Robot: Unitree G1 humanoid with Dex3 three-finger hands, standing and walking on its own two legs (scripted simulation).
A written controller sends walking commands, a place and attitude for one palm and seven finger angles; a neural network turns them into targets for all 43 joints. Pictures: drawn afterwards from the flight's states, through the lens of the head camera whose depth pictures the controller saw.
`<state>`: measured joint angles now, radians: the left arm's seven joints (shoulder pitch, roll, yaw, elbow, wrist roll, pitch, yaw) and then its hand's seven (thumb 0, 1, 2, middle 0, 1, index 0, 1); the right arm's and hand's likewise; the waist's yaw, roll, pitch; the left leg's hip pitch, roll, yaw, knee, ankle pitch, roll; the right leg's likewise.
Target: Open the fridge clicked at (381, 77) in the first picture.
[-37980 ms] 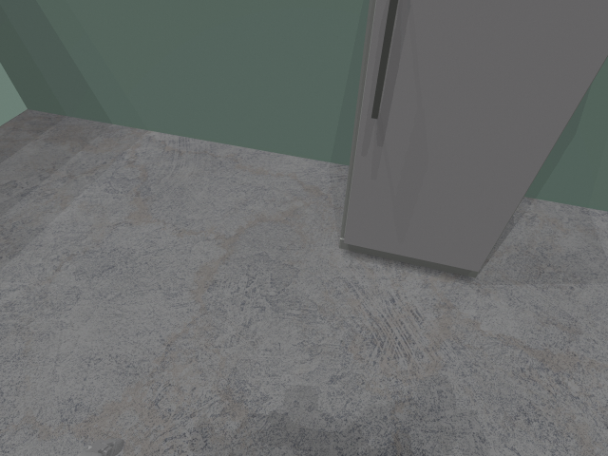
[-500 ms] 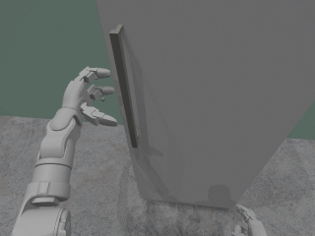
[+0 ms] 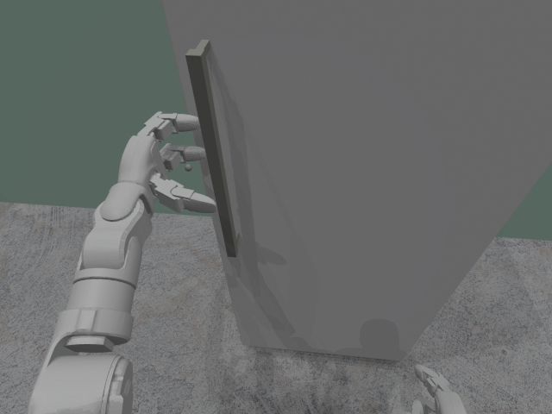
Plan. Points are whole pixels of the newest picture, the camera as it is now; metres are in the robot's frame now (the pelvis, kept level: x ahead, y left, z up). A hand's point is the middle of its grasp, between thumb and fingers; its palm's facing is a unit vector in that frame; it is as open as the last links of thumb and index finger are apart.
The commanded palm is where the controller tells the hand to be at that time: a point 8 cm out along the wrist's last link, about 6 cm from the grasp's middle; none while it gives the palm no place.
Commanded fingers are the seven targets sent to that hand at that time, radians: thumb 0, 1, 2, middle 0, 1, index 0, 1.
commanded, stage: feel for the door with the fingertips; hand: left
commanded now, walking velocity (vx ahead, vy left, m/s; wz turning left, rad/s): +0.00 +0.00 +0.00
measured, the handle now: (221, 172) +0.44 +0.12 +0.13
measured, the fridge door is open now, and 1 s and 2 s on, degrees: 0 0 0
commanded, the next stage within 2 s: slide the fingers in behind the handle in 0.16 s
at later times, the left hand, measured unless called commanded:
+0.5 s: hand (197, 167) +0.39 +0.14 +0.18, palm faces -0.03 -1.00 -0.01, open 13.9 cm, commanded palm +0.36 +0.19 +0.17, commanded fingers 0.00 -0.50 0.30 -0.30 -1.20 -0.30 -1.20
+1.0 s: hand (213, 168) +0.39 +0.12 +0.18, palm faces -0.04 -1.00 +0.00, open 14.0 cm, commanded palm +0.36 +0.17 +0.17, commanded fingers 0.00 -0.50 0.30 -0.30 -1.20 -0.30 -1.20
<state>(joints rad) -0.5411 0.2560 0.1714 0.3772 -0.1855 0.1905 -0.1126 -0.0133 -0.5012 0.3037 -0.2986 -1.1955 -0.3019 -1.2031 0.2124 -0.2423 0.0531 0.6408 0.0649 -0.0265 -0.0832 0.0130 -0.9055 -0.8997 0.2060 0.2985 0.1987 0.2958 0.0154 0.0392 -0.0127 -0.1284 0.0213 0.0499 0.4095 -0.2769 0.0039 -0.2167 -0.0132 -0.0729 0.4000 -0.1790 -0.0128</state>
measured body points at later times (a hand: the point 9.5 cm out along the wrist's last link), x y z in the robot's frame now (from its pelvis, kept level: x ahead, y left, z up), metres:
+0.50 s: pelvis -0.01 +0.00 +0.00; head -0.01 -0.01 +0.45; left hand +0.39 +0.20 +0.18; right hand +0.14 -0.23 -0.11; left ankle -0.04 +0.11 -0.74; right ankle +0.02 -0.11 -0.74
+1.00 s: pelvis +0.00 +0.00 +0.00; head -0.01 -0.02 +0.45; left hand +0.39 +0.17 +0.18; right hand +0.16 -0.23 -0.10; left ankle -0.04 +0.11 -0.74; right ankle +0.02 -0.11 -0.74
